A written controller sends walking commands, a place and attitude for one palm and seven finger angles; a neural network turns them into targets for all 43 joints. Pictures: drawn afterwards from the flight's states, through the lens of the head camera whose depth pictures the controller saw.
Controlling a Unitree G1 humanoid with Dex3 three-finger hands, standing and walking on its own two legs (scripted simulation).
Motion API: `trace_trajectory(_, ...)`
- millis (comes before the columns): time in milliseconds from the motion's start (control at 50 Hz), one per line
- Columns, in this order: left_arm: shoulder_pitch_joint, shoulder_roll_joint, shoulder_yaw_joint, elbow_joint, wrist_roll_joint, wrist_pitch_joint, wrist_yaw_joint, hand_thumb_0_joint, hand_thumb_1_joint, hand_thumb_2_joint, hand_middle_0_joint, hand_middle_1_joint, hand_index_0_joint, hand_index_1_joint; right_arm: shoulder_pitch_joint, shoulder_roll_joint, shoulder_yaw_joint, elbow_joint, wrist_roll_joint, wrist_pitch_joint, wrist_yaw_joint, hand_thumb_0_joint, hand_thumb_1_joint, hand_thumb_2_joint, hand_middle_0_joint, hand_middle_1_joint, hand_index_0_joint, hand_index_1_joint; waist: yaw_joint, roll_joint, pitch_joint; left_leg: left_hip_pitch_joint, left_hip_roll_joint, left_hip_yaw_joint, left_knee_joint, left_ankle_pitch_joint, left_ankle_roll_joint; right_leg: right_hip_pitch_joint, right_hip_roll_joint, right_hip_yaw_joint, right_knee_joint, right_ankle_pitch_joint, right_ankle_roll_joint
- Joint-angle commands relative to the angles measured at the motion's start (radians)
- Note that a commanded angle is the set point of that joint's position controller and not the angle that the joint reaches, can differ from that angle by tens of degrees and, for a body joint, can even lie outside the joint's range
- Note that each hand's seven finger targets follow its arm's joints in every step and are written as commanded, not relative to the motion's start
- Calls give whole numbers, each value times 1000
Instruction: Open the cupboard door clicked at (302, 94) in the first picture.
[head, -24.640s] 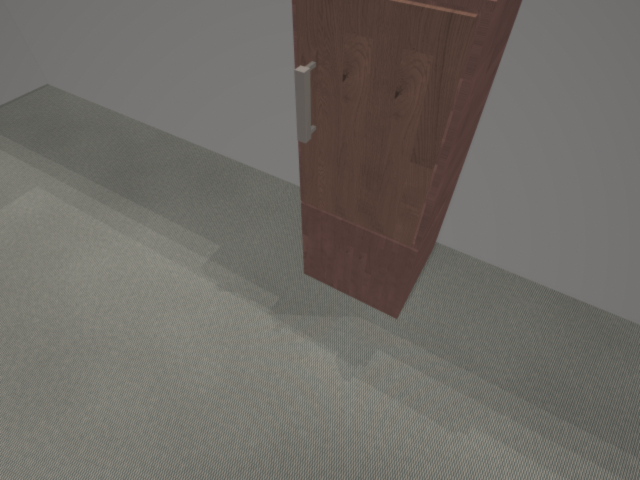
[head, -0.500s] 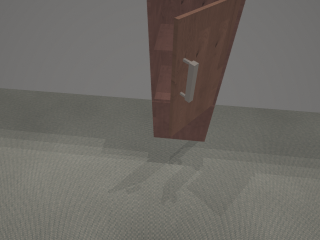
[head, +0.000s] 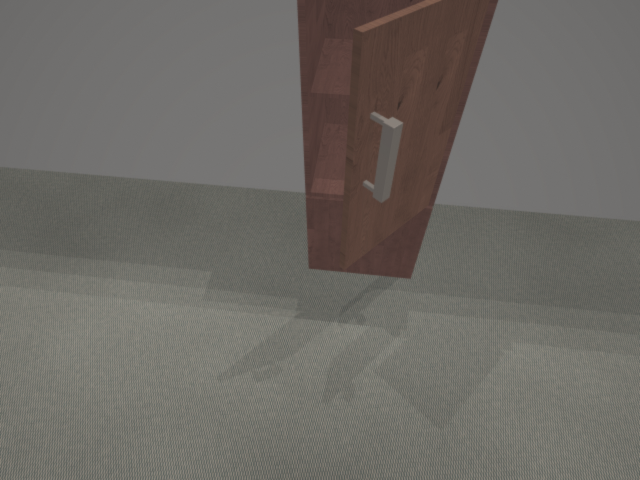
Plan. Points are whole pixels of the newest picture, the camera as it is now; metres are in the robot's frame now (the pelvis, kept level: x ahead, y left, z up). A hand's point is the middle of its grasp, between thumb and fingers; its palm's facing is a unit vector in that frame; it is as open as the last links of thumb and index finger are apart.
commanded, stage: look to check the result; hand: left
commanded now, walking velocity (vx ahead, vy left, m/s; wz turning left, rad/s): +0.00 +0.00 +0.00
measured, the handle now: (378, 158) +0.67 -0.07 +0.00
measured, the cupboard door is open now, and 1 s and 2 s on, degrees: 49 49 49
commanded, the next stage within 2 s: walk to a spot facing it in 0.18 s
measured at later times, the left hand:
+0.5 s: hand out of the picture +0.07 +0.21 -0.17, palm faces -0.03 -0.96 -0.28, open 7.3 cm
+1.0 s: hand out of the picture +0.09 +0.15 -0.17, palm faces -0.26 -0.93 -0.26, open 7.3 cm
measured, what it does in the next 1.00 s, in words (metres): lifts its left foot, turning right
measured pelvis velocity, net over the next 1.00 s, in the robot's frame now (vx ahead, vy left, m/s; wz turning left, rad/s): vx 0.00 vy -0.03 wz -0.35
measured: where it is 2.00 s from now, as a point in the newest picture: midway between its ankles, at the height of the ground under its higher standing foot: outside the picture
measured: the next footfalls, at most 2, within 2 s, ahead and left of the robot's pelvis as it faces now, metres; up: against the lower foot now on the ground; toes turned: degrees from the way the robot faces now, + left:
left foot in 1.18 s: +0.11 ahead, +0.11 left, +0.00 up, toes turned -29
right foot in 1.48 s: -0.02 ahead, -0.15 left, +0.00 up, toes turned -41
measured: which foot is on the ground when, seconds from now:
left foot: down 0.00-0.70, up 0.72-1.00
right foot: down 0.00-1.00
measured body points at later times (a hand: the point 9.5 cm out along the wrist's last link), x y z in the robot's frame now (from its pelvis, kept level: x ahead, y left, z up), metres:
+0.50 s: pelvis +0.01 +0.00 +0.00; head +0.04 -0.01 +0.45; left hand +0.07 +0.26 -0.15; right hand +0.06 -0.27 -0.15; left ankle +0.00 +0.10 -0.75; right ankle +0.00 -0.11 -0.75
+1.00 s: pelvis +0.00 -0.03 +0.00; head +0.06 -0.07 +0.44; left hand +0.11 +0.20 -0.15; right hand +0.03 -0.31 -0.15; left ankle +0.03 +0.13 -0.68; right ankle -0.01 -0.12 -0.75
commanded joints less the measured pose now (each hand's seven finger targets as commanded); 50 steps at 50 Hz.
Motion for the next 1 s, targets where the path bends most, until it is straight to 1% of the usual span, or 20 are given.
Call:
trace_trajectory(0,7,162,25,-41,2,-20,7,0,900,900,-200,-300,-200,-300,19,-147,-26,-29,-3,-11,-4,0,-900,-900,200,300,200,300,-1,-21,-31,21,129,-110,-69,110,8,-6,-111,97,-78,95,-33)
trace_trajectory(300,-64,234,31,-59,2,-25,2,0,900,900,-200,-300,-200,-300,-56,-220,-30,-41,-4,-14,2,0,-900,-900,200,300,200,300,0,-20,-63,65,140,-109,-77,180,1,28,-120,104,-87,184,-34)
trace_trajectory(360,-37,168,26,-64,2,2,5,0,900,900,-200,-300,-200,-300,-7,-141,-21,-42,-5,4,-4,0,-900,-900,200,300,200,300,-8,-32,-64,69,149,-66,-22,176,-12,-10,-116,121,-39,241,-25)
trace_trajectory(400,-32,175,38,-87,5,15,2,0,900,900,-200,-300,-200,-300,3,-158,-33,-62,-6,12,-9,0,-900,-900,200,300,200,300,-9,-13,-54,67,162,-51,-3,145,-10,-54,-103,137,0,235,-28)
trace_trajectory(460,-30,182,52,-137,10,31,-7,0,900,900,-200,-300,-200,-300,2,-188,-54,-110,-7,21,-15,0,-900,-900,200,300,200,300,-8,17,-49,71,210,-65,4,132,15,-124,-65,128,88,206,-23)
trace_trajectory(500,-27,171,58,-169,12,40,-14,0,900,900,-200,-300,-200,-300,2,-208,-67,-138,-10,23,-19,0,-900,-900,200,300,200,300,-6,70,-45,69,271,-108,-20,125,54,-180,-27,102,196,118,-14)
trace_trajectory(540,-26,151,63,-196,12,51,-20,0,900,900,-200,-300,-200,-300,4,-220,-76,-162,-11,19,-20,0,-900,-900,200,300,200,300,2,137,-41,48,377,-166,-62,183,133,-227,1,50,406,-196,-1)
trace_trajectory(560,-32,144,68,-213,13,57,-23,0,900,900,-200,-300,-200,-300,3,-219,-78,-172,-17,18,-21,0,-900,-900,200,300,200,300,-2,153,-39,34,412,-173,-72,219,164,-246,-13,39,489,-290,4)
trace_trajectory(580,-33,131,71,-223,13,57,-26,0,900,900,-200,-300,-200,-300,-11,-211,-78,-184,-21,16,-22,0,-900,-900,200,300,200,300,9,142,-30,22,416,-145,-47,281,167,-242,-32,44,495,-307,1)
trace_trajectory(620,18,112,73,-222,12,51,-31,0,900,900,-200,-300,-200,-300,-35,-207,-79,-201,-21,15,-21,0,-900,-900,200,300,200,300,36,93,-62,9,375,-50,48,374,123,-145,-33,4,362,-225,1)
trace_trajectory(640,68,119,77,-215,13,45,-31,0,900,900,-200,-300,-200,-300,-52,-211,-82,-210,-15,17,-20,0,-900,-900,200,300,200,300,59,51,-77,-21,338,-4,129,333,81,-71,-30,0,238,-103,-2)
trace_trajectory(660,112,151,87,-205,18,38,-27,0,900,900,-200,-300,-200,-300,-68,-195,-85,-223,-6,24,-19,0,-900,-900,200,300,200,300,76,-62,-63,-99,246,57,264,168,16,-9,-64,95,70,142,-24)
trace_trajectory(680,125,251,105,-207,29,27,-12,0,900,900,-200,-300,-200,-300,-60,-127,-80,-254,7,28,-12,0,-900,-900,200,300,200,300,63,-330,-59,-297,87,160,449,-242,-61,72,-303,441,-52,342,-115)
trace_trajectory(700,159,287,108,-205,13,26,-9,0,900,900,-200,-300,-200,-300,-77,-136,-76,-262,6,38,-6,0,-900,-900,200,300,200,300,97,-279,-56,-336,50,61,643,-438,-67,42,-376,525,-94,361,-221)
trace_trajectory(720,134,255,112,-213,16,27,2,0,900,900,-200,-300,-200,-300,-118,-123,-80,-265,4,45,-8,0,-900,-900,200,300,200,300,79,-235,-40,-383,63,-27,750,-399,-62,19,-325,546,-89,301,-230)
trace_trajectory(740,87,231,111,-224,14,28,10,0,900,900,-200,-300,-200,-300,-114,-128,-83,-265,3,46,-7,0,-900,-900,200,300,200,300,55,-204,-36,-418,80,-52,789,-335,-65,35,-296,505,-61,305,-218)
trace_trajectory(800,72,195,103,-241,12,17,14,0,900,900,-200,-300,-200,-300,-102,-95,-73,-259,4,43,-3,0,-900,-900,200,300,200,300,35,-111,-98,-397,83,-52,752,-238,-88,81,-224,400,-14,418,-191)
trace_trajectory(860,105,200,107,-237,14,17,13,0,900,900,-200,-300,-200,-300,-110,-82,-72,-266,7,44,-7,0,-900,-900,200,300,200,300,47,-108,-131,-379,67,-42,674,-231,-95,126,-198,397,1,474,-182)
trace_trajectory(900,109,201,110,-241,16,21,10,0,900,900,-200,-300,-200,-300,-121,-85,-72,-278,8,44,-9,0,-900,-900,200,300,200,300,48,-141,-117,-377,60,-46,639,-229,-95,113,-190,416,-10,434,-184)
trace_trajectory(980,98,214,117,-256,22,28,4,0,900,900,-200,-300,-200,-300,-141,-86,-74,-299,12,37,-10,0,-900,-900,200,300,200,300,51,-155,-98,-331,42,-43,535,-245,-89,68,-175,460,-13,385,-187)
